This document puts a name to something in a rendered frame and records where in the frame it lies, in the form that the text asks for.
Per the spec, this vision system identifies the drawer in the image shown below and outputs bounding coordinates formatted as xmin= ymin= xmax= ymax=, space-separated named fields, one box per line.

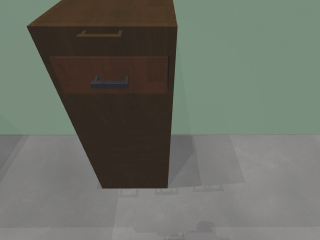
xmin=49 ymin=56 xmax=168 ymax=93

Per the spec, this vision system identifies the cabinet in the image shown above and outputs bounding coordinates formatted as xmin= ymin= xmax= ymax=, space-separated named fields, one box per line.
xmin=26 ymin=0 xmax=178 ymax=189

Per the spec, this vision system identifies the handle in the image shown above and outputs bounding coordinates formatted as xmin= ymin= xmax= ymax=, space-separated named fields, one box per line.
xmin=76 ymin=34 xmax=123 ymax=44
xmin=90 ymin=75 xmax=129 ymax=89

